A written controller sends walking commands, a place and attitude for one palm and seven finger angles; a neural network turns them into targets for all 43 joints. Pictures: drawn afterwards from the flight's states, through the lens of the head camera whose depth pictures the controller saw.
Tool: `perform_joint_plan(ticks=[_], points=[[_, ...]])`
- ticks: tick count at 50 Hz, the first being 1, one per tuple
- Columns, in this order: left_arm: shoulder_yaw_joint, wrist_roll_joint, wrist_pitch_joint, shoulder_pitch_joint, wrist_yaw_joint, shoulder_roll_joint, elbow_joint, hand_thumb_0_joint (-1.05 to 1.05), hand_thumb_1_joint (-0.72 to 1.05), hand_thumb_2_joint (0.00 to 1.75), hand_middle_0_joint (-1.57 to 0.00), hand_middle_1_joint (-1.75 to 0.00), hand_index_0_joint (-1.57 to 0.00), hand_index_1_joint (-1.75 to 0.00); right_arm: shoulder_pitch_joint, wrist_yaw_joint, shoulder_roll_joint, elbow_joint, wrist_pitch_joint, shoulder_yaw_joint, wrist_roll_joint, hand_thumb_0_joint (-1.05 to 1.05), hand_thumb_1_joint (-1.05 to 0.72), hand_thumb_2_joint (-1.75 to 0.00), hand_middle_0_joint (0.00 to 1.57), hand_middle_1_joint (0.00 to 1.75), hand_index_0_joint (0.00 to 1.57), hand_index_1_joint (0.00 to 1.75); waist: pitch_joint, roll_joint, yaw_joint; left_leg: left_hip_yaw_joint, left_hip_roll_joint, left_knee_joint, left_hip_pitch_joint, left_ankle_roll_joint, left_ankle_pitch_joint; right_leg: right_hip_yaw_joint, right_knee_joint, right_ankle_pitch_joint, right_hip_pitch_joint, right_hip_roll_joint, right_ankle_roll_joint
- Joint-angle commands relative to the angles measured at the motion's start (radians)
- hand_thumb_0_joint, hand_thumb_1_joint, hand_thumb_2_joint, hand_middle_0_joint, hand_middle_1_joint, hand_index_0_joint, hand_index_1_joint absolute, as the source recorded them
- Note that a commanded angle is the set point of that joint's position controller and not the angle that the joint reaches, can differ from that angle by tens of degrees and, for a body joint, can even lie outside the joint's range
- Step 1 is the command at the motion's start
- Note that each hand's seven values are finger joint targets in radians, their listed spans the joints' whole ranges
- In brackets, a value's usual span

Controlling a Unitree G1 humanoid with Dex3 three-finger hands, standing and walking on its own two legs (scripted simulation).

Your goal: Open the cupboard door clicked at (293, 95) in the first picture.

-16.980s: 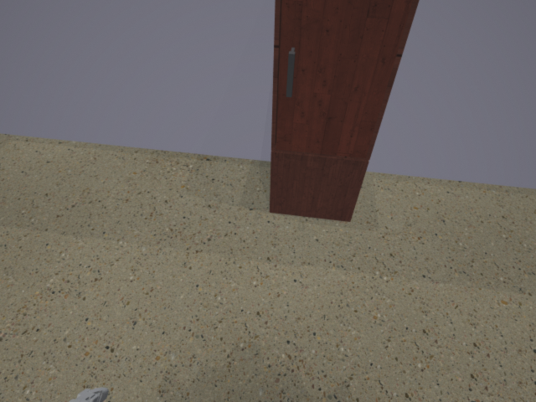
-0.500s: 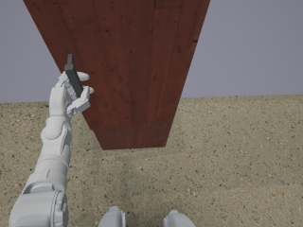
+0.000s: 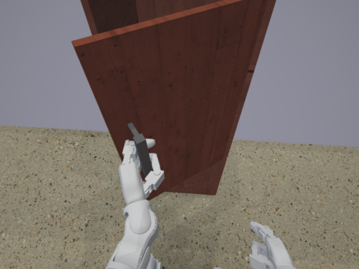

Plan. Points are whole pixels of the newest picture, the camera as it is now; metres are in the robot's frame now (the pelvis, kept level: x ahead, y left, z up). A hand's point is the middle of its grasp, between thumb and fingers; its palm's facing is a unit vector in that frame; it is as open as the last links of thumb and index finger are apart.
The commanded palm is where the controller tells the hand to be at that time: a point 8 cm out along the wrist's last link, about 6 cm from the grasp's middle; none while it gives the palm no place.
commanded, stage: pull the door open along its arc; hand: left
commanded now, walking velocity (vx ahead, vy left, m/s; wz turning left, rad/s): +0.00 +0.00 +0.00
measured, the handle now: (140, 151) +0.36 +0.11 +0.06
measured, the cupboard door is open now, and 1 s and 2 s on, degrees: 36 44 47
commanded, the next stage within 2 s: open thumb and fingers to let go in 0.20 s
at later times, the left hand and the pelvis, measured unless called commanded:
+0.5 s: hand (169, 186) +0.28 +0.04 +0.06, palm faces +0.35 -0.94 -0.02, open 6.6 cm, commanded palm +0.22 +0.07 +0.06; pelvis +0.01 -0.04 +0.00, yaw +2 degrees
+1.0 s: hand (165, 190) +0.27 +0.05 +0.05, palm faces +0.29 -0.96 -0.02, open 14.4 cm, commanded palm +0.23 +0.08 +0.06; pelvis +0.01 -0.02 +0.00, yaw +1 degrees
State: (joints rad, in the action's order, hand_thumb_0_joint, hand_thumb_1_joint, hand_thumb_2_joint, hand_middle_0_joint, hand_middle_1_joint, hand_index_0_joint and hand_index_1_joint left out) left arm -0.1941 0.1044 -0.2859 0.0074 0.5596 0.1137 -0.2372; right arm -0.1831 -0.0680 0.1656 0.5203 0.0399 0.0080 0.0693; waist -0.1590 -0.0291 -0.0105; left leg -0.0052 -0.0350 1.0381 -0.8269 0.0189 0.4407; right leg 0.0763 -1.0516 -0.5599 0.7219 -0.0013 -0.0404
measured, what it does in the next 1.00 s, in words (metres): stands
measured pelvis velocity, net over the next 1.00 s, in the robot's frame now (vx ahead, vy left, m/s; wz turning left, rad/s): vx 0.01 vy -0.02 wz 0.02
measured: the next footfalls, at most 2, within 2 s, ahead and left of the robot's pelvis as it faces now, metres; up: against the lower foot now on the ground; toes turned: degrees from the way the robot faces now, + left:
none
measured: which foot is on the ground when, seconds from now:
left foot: down 0.00-1.00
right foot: down 0.00-1.00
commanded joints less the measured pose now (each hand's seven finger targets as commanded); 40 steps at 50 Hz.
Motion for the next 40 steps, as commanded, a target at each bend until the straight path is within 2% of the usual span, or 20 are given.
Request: perform_joint_plan(ticks=[1, 3, 4, 5, 8, 9, 12, 14, 15, 17, 19, 23, 26, 29, 30, 31, 32, 35, 37, 40], points=[[-0.116, 0.022, -0.038, -0.048, -0.004, 0.136, 0.277, 0.00, 0.90, 0.90, -0.40, -1.35, -0.40, -1.35, 0.037, 0.022, 0.105, -0.154, -0.064, -0.041, -0.010, 0.00, -0.90, -0.90, 0.20, 0.30, 0.20, 0.30, -0.240, 0.122, -0.021, -0.001, 0.033, -0.118, 0.264, -0.038, -0.251, -0.027, 0.219, 0.430, -0.128, 0.014, 0.018], [-0.137, -0.007, -0.029, 0.015, -0.011, 0.157, 0.319, 0.00, 0.90, 0.90, -0.40, -1.35, -0.40, -1.35, 0.063, 0.025, 0.097, -0.160, -0.078, -0.032, -0.016, 0.00, -0.90, -0.90, 0.20, 0.30, 0.20, 0.30, -0.213, 0.133, -0.016, -0.002, 0.037, -0.123, 0.262, -0.036, -0.223, -0.035, 0.239, 0.429, -0.138, 0.003, 0.029], [-0.148, -0.011, -0.026, 0.039, -0.013, 0.163, 0.347, 0.00, 0.90, 0.90, -0.40, -1.35, -0.40, -1.35, 0.071, 0.024, 0.093, -0.161, -0.083, -0.027, -0.018, 0.00, -0.90, -0.90, 0.20, 0.30, 0.20, 0.30, -0.212, 0.107, -0.011, -0.001, 0.041, -0.124, 0.265, -0.034, -0.214, -0.044, 0.247, 0.429, -0.143, -0.002, 0.031], [-0.153, -0.014, -0.018, 0.082, -0.015, 0.167, 0.348, 0.00, 0.90, 0.90, -0.40, -1.35, -0.40, -1.35, 0.075, 0.024, 0.089, -0.163, -0.090, -0.023, -0.019, 0.00, -0.90, -0.90, 0.20, 0.30, 0.20, 0.30, -0.191, 0.117, -0.009, -0.004, 0.043, -0.125, 0.259, -0.033, -0.208, -0.045, 0.254, 0.432, -0.147, -0.005, 0.034], [-0.157, -0.015, -0.003, 0.244, -0.027, 0.162, 0.417, 0.00, 0.90, 0.90, -0.40, -1.35, -0.40, -1.35, 0.089, 0.016, 0.078, -0.172, -0.104, -0.015, -0.022, 0.00, -0.90, -0.90, 0.20, 0.30, 0.20, 0.30, -0.198, 0.077, 0.020, -0.002, 0.046, -0.131, 0.268, -0.028, -0.226, -0.042, 0.249, 0.465, -0.178, -0.007, 0.029], [-0.154, -0.020, 0.002, 0.273, -0.030, 0.159, 0.433, 0.00, 0.90, 0.90, -0.40, -1.35, -0.40, -1.35, 0.094, 0.015, 0.075, -0.175, -0.108, -0.012, -0.022, 0.00, -0.90, -0.90, 0.20, 0.30, 0.20, 0.30, -0.194, 0.074, 0.021, 0.001, 0.049, -0.129, 0.267, -0.028, -0.225, -0.046, 0.254, 0.488, -0.182, -0.010, 0.034], [-0.117, -0.019, 0.009, 0.173, -0.015, 0.123, 0.408, 0.00, 0.90, 0.90, -0.40, -1.35, -0.40, -1.35, 0.097, 0.026, 0.080, -0.162, -0.113, -0.009, -0.017, 0.00, -0.90, -0.90, 0.20, 0.30, 0.20, 0.30, -0.117, 0.110, -0.001, -0.011, 0.055, -0.107, 0.219, -0.024, -0.177, -0.081, 0.282, 0.427, -0.138, -0.025, 0.045], [-0.088, -0.013, -0.001, 0.103, -0.007, 0.098, 0.375, 0.00, 0.90, 0.90, -0.40, -1.35, -0.40, -1.35, 0.097, 0.034, 0.082, -0.149, -0.116, -0.008, -0.011, 0.00, -0.90, -0.90, 0.20, 0.30, 0.20, 0.30, -0.096, 0.110, -0.011, -0.015, 0.059, -0.090, 0.200, -0.024, -0.147, -0.108, 0.297, 0.380, -0.103, -0.037, 0.052], [-0.054, -0.012, -0.011, 0.008, 0.003, 0.064, 0.362, 0.00, 0.90, 0.90, -0.40, -1.35, -0.40, -1.35, 0.094, 0.040, 0.086, -0.134, -0.116, -0.007, -0.007, 0.00, -0.90, -0.90, 0.20, 0.30, 0.20, 0.30, -0.081, 0.115, -0.025, -0.019, 0.058, -0.079, 0.185, -0.025, -0.135, -0.123, 0.300, 0.357, -0.080, -0.043, 0.056], [-0.040, -0.012, -0.022, 0.023, 0.009, 0.068, 0.351, 0.00, 0.76, 0.84, -0.39, -1.34, -0.39, -1.34, 0.100, 0.046, 0.083, -0.133, -0.120, -0.014, -0.003, 0.00, -0.90, -0.90, 0.20, 0.30, 0.20, 0.30, -0.122, 0.119, -0.004, -0.023, 0.062, -0.070, 0.168, -0.022, -0.139, -0.149, 0.298, 0.369, -0.103, -0.054, 0.059], [-0.040, -0.020, -0.027, 0.070, 0.002, 0.081, 0.341, 0.00, 0.62, 0.78, -0.38, -1.32, -0.38, -1.32, 0.089, 0.046, 0.082, -0.133, -0.125, -0.016, -0.002, 0.00, -0.90, -0.90, 0.20, 0.30, 0.20, 0.30, -0.164, 0.134, 0.003, -0.022, 0.064, -0.073, 0.167, -0.022, -0.159, -0.151, 0.286, 0.455, -0.141, -0.060, 0.066], [-0.091, -0.010, -0.045, 0.120, -0.033, 0.097, 0.393, 0.00, 0.34, 0.66, -0.36, -1.29, -0.36, -1.29, 0.048, 0.043, 0.091, -0.144, -0.126, -0.027, -0.006, 0.00, -0.90, -0.90, 0.20, 0.30, 0.20, 0.30, -0.235, 0.137, -0.008, -0.019, 0.061, -0.075, 0.187, -0.027, -0.228, -0.136, 0.239, 0.660, -0.200, -0.063, 0.073], [-0.099, -0.013, -0.050, 0.168, -0.061, 0.076, 0.417, 0.00, 0.13, 0.57, -0.35, -1.27, -0.35, -1.27, 0.036, 0.045, 0.098, -0.151, -0.123, -0.030, -0.009, 0.00, -0.90, -0.90, 0.20, 0.30, 0.20, 0.30, -0.231, 0.164, -0.015, -0.024, 0.062, -0.068, 0.168, -0.028, -0.239, -0.153, 0.240, 0.744, -0.234, -0.074, 0.083], [-0.086, -0.019, -0.061, 0.144, -0.065, 0.062, 0.422, 0.00, -0.08, 0.48, -0.33, -1.24, -0.33, -1.24, 0.034, 0.048, 0.101, -0.146, -0.119, -0.030, -0.010, 0.00, -0.90, -0.90, 0.20, 0.30, 0.20, 0.30, -0.205, 0.159, -0.020, -0.026, 0.060, -0.068, 0.163, -0.028, -0.212, -0.146, 0.238, 0.685, -0.202, -0.072, 0.081], [-0.088, -0.021, -0.065, 0.151, -0.065, 0.065, 0.428, 0.00, -0.15, 0.45, -0.32, -1.24, -0.32, -1.24, 0.041, 0.048, 0.101, -0.150, -0.120, -0.029, -0.010, 0.00, -0.90, -0.90, 0.20, 0.30, 0.20, 0.30, -0.197, 0.138, -0.017, -0.026, 0.061, -0.068, 0.159, -0.028, -0.200, -0.148, 0.241, 0.652, -0.189, -0.071, 0.078], [-0.080, -0.020, -0.066, 0.159, -0.064, 0.056, 0.424, 0.00, -0.22, 0.42, -0.32, -1.23, -0.32, -1.23, 0.039, 0.049, 0.102, -0.151, -0.121, -0.029, -0.009, 0.00, -0.90, -0.90, 0.20, 0.30, 0.20, 0.30, -0.193, 0.152, -0.014, -0.030, 0.060, -0.065, 0.152, -0.029, -0.203, -0.146, 0.240, 0.643, -0.192, -0.068, 0.075], [-0.081, -0.018, -0.069, 0.161, -0.063, 0.060, 0.424, 0.00, -0.29, 0.39, -0.32, -1.22, -0.32, -1.22, 0.043, 0.049, 0.101, -0.150, -0.121, -0.028, -0.008, 0.00, -0.90, -0.90, 0.20, 0.30, 0.20, 0.30, -0.199, 0.129, -0.012, -0.029, 0.060, -0.064, 0.154, -0.028, -0.203, -0.146, 0.234, 0.637, -0.184, -0.068, 0.074], [-0.067, -0.022, -0.076, 0.157, -0.058, 0.054, 0.413, 0.00, -0.50, 0.30, -0.30, -1.20, -0.30, -1.20, 0.040, 0.053, 0.101, -0.150, -0.122, -0.029, -0.006, 0.00, -0.90, -0.90, 0.20, 0.30, 0.20, 0.30, -0.202, 0.160, -0.014, -0.032, 0.060, -0.058, 0.144, -0.027, -0.189, -0.147, 0.234, 0.610, -0.175, -0.068, 0.077], [-0.068, -0.025, -0.076, 0.145, -0.057, 0.055, 0.410, 0.00, -0.50, 0.30, -0.30, -1.20, -0.30, -1.20, 0.046, 0.055, 0.102, -0.152, -0.123, -0.028, -0.006, 0.00, -0.90, -0.90, 0.20, 0.30, 0.20, 0.30, -0.195, 0.168, -0.015, -0.032, 0.061, -0.054, 0.134, -0.029, -0.188, -0.150, 0.234, 0.603, -0.174, -0.070, 0.076], [-0.077, -0.016, -0.081, 0.091, -0.050, 0.056, 0.416, 0.00, -0.50, 0.30, -0.27, -1.05, -0.27, -1.05, 0.046, 0.059, 0.106, -0.146, -0.122, -0.030, -0.008, 0.00, -0.90, -0.90, 0.20, 0.30, 0.20, 0.30, -0.192, 0.142, -0.025, -0.030, 0.059, -0.050, 0.145, -0.031, -0.175, -0.146, 0.235, 0.541, -0.137, -0.064, 0.072]])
